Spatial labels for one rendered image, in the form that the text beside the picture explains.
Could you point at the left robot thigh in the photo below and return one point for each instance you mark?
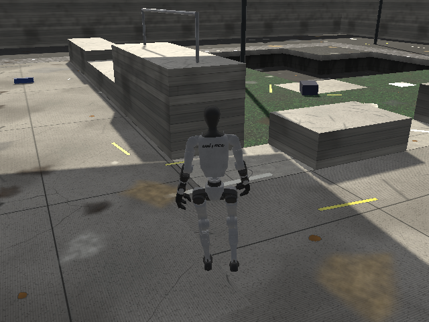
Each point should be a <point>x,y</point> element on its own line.
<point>199,200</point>

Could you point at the robot right hand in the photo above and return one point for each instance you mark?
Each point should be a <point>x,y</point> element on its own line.
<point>242,186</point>

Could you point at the left robot upper arm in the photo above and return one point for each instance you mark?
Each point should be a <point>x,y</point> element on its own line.
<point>189,154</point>

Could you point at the robot left hand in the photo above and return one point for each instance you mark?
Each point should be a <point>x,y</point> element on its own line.
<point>179,200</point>

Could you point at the robot left forearm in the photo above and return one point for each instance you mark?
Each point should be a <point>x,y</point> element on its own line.
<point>183,182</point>

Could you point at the robot right forearm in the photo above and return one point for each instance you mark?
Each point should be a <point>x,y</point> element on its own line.
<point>244,175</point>

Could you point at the right robot thigh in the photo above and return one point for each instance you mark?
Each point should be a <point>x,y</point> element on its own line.
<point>231,198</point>

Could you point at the robot thigh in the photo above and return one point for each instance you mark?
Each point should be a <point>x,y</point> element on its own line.
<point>231,198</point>
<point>199,200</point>

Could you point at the right robot upper arm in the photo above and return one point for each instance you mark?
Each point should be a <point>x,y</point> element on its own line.
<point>237,151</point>

